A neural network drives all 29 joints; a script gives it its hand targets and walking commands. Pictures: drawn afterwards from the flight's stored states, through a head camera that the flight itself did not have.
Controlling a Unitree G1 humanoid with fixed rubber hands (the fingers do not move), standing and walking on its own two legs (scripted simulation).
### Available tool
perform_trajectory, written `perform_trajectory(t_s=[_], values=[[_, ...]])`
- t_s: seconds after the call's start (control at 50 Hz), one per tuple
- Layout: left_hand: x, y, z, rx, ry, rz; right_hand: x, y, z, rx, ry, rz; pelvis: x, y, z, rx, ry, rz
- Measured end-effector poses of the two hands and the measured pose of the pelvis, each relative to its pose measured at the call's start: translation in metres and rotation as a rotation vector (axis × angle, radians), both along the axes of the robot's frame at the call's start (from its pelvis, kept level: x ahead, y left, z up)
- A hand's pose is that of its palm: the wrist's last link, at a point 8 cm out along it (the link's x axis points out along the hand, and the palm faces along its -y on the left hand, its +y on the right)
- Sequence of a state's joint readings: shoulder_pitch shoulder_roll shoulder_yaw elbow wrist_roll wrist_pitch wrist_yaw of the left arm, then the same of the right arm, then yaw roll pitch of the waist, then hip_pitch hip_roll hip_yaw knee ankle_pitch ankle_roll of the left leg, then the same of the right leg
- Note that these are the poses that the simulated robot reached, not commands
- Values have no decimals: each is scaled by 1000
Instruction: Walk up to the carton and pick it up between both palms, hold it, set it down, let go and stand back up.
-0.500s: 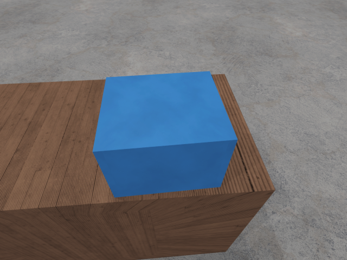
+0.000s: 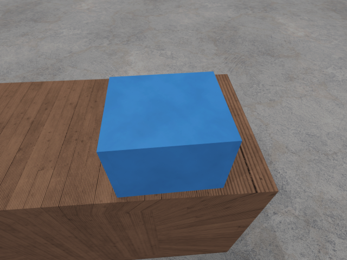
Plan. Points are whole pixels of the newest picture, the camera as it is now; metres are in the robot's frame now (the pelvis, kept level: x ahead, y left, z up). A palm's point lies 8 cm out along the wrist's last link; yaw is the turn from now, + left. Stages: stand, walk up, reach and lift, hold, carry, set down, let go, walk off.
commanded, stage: stand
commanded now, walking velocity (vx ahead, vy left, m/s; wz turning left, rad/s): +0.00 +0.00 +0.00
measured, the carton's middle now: (166, 132) +0.44 +0.04 +0.04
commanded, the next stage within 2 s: none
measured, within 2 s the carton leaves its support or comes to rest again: neither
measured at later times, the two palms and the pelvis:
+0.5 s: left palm out of the picture -0.02 +0.23 -0.14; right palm out of the picture -0.02 -0.22 -0.14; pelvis +0.00 +0.01 +0.00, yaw +0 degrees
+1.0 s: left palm out of the picture -0.03 +0.23 -0.14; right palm out of the picture -0.01 -0.22 -0.14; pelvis +0.01 +0.00 +0.00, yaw +1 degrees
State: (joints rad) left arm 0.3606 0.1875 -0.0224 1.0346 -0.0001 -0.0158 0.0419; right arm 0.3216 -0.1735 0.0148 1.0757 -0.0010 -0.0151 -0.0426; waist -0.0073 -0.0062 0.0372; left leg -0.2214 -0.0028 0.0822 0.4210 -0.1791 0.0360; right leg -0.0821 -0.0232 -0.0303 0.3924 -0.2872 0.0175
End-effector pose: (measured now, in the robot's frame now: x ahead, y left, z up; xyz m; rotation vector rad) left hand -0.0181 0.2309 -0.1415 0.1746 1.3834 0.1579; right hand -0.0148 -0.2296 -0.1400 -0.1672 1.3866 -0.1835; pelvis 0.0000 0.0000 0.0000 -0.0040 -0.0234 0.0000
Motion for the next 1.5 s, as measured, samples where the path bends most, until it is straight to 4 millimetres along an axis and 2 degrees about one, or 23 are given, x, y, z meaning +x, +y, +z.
perform_trajectory(t_s=[0.38, 0.7, 1.04, 1.5], values=[[-3, 1, -3, -8, 7, 11, -2, 6, 1, -1, 4, -1, 0, 4, 0, 0, -3, 7], [-14, 2, -1, -4, 45, 20, -7, 8, -1, 5, 26, -1, 0, 6, 0, 1, 5, 11], [-5, -3, -3, -9, 29, 25, 9, 7, -2, 10, -5, 7, 7, 3, -1, 3, 4, 14], [-9, -7, -2, -7, 57, 32, 8, 2, -1, 7, 22, 10, 10, -2, 0, 5, 10, 17]])
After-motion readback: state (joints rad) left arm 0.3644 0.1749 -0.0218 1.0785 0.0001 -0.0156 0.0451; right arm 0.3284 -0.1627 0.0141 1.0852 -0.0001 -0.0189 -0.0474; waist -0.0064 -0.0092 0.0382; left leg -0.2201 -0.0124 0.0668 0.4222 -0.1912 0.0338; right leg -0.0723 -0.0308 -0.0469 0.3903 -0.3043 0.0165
